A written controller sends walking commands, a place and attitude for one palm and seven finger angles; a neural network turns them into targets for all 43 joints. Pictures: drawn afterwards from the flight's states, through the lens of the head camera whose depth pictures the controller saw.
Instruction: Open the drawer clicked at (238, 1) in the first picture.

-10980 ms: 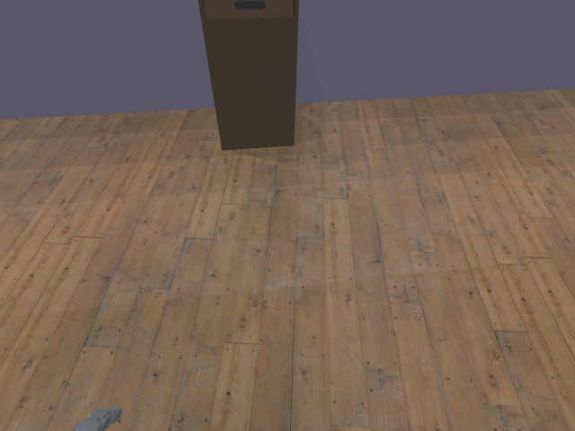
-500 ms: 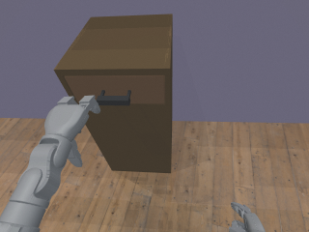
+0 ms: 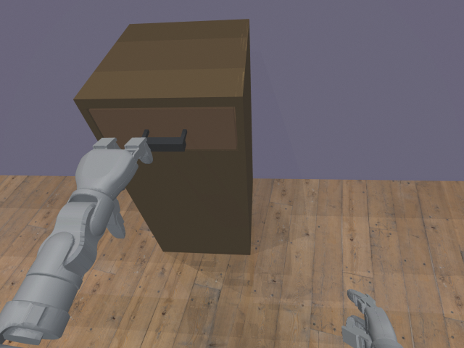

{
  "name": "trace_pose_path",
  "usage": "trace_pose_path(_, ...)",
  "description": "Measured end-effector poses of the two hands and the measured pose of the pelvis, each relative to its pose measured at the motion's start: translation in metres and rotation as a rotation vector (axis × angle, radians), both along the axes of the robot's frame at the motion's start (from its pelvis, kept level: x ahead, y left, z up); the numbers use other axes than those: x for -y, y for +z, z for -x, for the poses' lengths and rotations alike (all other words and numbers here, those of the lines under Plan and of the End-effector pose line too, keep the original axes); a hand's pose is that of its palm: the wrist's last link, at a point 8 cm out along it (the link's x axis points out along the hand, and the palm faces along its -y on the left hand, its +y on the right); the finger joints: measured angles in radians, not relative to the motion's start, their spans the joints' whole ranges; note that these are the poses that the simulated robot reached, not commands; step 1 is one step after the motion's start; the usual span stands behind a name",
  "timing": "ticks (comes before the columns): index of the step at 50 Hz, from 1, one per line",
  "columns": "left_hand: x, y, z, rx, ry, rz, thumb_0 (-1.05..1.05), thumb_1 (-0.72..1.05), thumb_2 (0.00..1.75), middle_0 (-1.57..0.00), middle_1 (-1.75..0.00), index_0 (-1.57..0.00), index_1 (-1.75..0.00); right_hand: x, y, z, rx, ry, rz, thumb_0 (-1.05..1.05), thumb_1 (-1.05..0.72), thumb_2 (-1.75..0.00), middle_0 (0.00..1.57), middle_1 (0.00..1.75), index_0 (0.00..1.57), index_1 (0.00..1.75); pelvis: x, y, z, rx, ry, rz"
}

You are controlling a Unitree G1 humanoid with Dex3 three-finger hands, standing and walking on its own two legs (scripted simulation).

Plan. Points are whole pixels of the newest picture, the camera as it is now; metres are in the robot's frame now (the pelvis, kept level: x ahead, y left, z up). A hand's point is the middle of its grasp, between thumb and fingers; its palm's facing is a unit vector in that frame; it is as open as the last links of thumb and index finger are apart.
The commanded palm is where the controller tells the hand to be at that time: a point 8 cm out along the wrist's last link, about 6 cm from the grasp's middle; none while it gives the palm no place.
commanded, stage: move the hooked fingers above the handle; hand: left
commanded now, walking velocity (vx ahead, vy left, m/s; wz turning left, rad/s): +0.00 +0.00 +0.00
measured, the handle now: (163, 138) +0.58 +0.27 -0.01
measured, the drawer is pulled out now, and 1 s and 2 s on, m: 0.00 0.00 0.00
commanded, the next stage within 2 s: none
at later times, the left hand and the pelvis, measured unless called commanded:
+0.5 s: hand (134, 158) +0.43 +0.26 +0.08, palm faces +0.02 -0.01 -1.00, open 13.8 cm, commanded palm +0.41 +0.27 +0.13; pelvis +0.00 +0.01 -0.01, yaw -1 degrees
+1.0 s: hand (139, 140) +0.50 +0.28 +0.06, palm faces -0.01 +0.01 -1.00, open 13.8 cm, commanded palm +0.48 +0.28 +0.12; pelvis +0.03 +0.03 -0.02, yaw -2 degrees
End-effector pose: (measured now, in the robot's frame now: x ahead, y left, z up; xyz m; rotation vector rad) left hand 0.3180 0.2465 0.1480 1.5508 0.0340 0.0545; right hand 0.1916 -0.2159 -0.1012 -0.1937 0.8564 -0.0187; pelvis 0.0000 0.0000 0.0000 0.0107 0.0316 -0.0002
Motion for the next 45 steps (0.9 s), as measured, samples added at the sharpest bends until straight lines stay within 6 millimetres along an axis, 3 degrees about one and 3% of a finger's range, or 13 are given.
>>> trace_pose_path(7,-0.006,0.007,-0.024,0.023,0.000,-0.009,0.00,-0.49,0.30,-0.32,-1.20,-0.33,-1.20,0.017,-0.009,0.024,-0.051,-0.057,0.028,0.01,-0.91,-0.90,0.20,0.30,0.20,0.29,0.001,-0.001,0.001,-0.025,-0.002,-0.001)
trace_pose_path(16,-0.014,-0.012,-0.054,-0.054,-0.005,-0.015,0.00,-0.49,0.30,-0.31,-1.20,-0.32,-1.20,0.037,-0.021,0.068,-0.169,-0.136,0.078,0.01,-0.91,-0.90,0.20,0.30,0.20,0.29,-0.003,-0.004,0.000,-0.073,-0.012,-0.001)
trace_pose_path(23,-0.012,-0.015,-0.077,-0.009,-0.056,-0.006,0.00,-0.49,0.30,-0.32,-1.20,-0.33,-1.20,0.038,-0.027,0.091,-0.236,-0.186,0.096,0.01,-0.91,-0.90,0.20,0.30,0.20,0.29,-0.011,-0.007,-0.004,-0.108,-0.019,0.001)
trace_pose_path(32,-0.027,-0.020,-0.111,-0.021,0.015,-0.033,0.00,-0.49,0.30,-0.31,-1.20,-0.32,-1.20,0.025,-0.034,0.104,-0.292,-0.210,0.071,0.01,-0.91,-0.90,0.20,0.30,0.20,0.29,-0.021,-0.010,-0.011,-0.153,-0.026,0.006)
trace_pose_path(45,-0.024,-0.030,-0.148,-0.018,-0.032,-0.001,0.00,-0.49,0.30,-0.32,-1.20,-0.32,-1.20,0.016,-0.036,0.108,-0.350,-0.227,0.084,0.01,-0.91,-0.90,0.20,0.30,0.20,0.30,-0.032,-0.014,-0.026,-0.204,-0.028,0.019)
